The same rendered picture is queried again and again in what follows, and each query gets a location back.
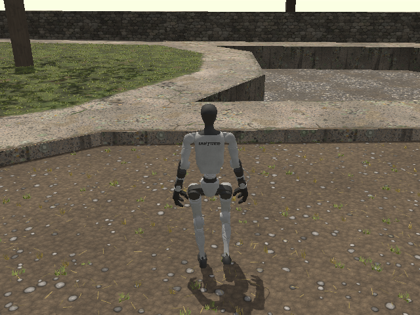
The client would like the left robot shin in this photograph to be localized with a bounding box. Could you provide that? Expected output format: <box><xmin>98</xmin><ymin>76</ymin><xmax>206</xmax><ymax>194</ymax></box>
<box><xmin>193</xmin><ymin>218</ymin><xmax>205</xmax><ymax>260</ymax></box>

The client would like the right robot upper arm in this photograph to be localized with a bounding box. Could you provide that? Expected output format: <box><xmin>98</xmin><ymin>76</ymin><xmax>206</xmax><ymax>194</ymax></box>
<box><xmin>223</xmin><ymin>132</ymin><xmax>240</xmax><ymax>169</ymax></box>

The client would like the left robot hand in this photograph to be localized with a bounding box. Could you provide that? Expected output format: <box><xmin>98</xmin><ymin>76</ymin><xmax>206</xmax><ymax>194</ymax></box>
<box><xmin>173</xmin><ymin>190</ymin><xmax>188</xmax><ymax>207</ymax></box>

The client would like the right robot hand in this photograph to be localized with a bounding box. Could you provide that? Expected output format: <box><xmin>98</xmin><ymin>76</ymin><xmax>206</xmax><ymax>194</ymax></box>
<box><xmin>233</xmin><ymin>187</ymin><xmax>248</xmax><ymax>204</ymax></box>

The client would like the left robot forearm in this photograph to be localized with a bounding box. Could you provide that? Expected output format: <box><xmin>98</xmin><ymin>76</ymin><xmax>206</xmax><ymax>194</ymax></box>
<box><xmin>174</xmin><ymin>160</ymin><xmax>186</xmax><ymax>192</ymax></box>

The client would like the left robot upper arm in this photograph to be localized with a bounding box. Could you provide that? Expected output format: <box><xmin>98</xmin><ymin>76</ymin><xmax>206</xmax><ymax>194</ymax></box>
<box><xmin>180</xmin><ymin>133</ymin><xmax>196</xmax><ymax>170</ymax></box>

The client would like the right robot forearm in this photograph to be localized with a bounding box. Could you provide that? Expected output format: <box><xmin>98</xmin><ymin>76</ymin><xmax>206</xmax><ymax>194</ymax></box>
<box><xmin>234</xmin><ymin>159</ymin><xmax>247</xmax><ymax>189</ymax></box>

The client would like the right robot foot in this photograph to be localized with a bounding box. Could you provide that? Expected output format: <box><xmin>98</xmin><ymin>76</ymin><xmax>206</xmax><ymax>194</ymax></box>
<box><xmin>222</xmin><ymin>254</ymin><xmax>232</xmax><ymax>264</ymax></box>

